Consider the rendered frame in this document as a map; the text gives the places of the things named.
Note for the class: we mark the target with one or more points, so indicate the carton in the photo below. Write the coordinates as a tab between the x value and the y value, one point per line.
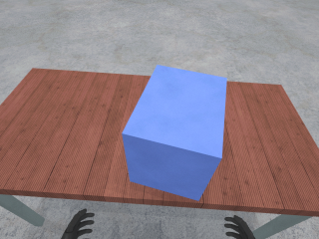
173	140

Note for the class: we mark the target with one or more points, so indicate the left robot hand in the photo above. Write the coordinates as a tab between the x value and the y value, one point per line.
72	231

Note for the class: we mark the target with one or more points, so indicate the table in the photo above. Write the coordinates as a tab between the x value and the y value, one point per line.
61	137

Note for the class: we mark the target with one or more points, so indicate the right robot hand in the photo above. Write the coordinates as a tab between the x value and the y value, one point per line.
241	227

